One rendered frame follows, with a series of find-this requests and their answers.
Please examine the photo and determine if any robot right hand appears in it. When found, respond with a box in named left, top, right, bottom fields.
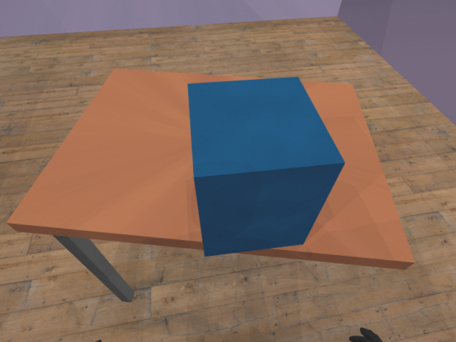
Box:
left=349, top=328, right=382, bottom=342

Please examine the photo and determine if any carton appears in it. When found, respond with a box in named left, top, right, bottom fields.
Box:
left=187, top=77, right=345, bottom=257

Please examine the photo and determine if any table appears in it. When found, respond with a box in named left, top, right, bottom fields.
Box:
left=7, top=68, right=415, bottom=303

